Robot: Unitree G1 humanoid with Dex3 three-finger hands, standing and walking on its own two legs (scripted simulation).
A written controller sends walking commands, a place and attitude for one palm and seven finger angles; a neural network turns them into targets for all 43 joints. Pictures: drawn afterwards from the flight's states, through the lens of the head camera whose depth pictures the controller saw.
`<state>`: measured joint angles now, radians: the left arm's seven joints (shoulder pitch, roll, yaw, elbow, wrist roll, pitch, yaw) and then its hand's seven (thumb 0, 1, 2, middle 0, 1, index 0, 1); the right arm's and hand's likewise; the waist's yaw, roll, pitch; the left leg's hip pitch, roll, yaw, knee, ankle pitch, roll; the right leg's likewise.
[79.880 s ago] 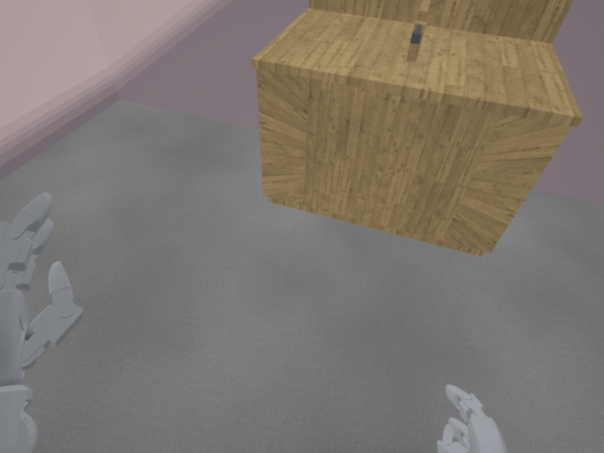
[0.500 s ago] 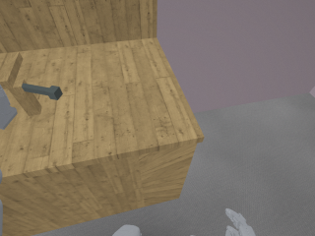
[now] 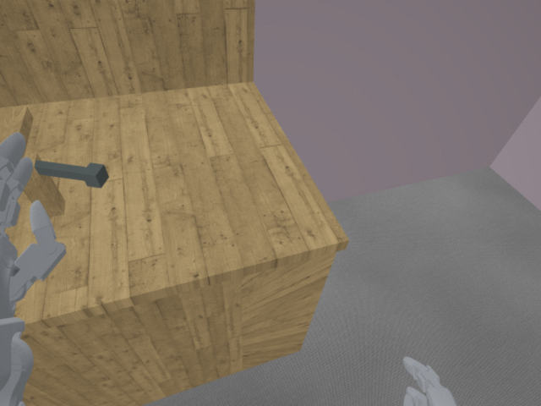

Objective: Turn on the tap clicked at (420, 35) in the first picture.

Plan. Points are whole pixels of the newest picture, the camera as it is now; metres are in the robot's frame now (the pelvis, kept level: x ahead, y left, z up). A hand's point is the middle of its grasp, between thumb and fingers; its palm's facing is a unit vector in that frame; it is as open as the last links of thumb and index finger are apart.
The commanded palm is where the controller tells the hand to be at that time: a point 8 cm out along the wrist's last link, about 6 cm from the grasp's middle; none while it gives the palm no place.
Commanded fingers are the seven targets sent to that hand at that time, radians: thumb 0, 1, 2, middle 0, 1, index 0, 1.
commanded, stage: come to a stop and stand still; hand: left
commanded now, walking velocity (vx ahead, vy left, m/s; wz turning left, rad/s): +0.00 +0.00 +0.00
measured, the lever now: (95, 175) +0.42 +0.34 +0.09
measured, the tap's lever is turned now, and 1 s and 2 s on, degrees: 64 64 64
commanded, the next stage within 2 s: look again from close up in 0.56 s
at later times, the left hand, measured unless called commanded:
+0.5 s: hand (67, 238) +0.25 +0.27 +0.16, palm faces +0.39 -0.84 -0.37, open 7.4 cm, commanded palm +0.19 +0.30 +0.19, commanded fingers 0.00 0.90 0.90 -0.20 -0.30 -0.20 -0.30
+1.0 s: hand (80, 244) +0.24 +0.25 +0.17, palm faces +0.39 -0.86 -0.33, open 7.4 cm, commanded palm +0.17 +0.29 +0.19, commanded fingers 0.00 0.90 0.90 -0.20 -0.30 -0.20 -0.30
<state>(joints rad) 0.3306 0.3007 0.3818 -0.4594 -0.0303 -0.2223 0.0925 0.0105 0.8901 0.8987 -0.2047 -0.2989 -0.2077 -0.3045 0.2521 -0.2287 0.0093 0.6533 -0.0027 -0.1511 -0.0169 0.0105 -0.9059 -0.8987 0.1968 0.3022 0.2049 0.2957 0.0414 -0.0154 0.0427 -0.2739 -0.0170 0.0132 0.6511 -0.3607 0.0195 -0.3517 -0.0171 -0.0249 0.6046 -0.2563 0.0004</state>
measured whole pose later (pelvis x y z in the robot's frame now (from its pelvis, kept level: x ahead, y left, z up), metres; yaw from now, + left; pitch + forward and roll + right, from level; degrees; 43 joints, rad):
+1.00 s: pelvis +0.02 +0.00 +0.02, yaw +1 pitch +0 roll -1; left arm 0.42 0.32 0.31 -0.45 -0.04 -0.16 0.12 0.02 0.89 0.90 -0.21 -0.30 -0.21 -0.30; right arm 0.22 -0.20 0.03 0.61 0.00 -0.10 -0.03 0.01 -0.90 -0.90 0.20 0.30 0.21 0.30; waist 0.03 -0.01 0.04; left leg -0.22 -0.04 0.00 0.44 -0.22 0.05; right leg -0.16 0.04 -0.05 0.38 -0.22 -0.03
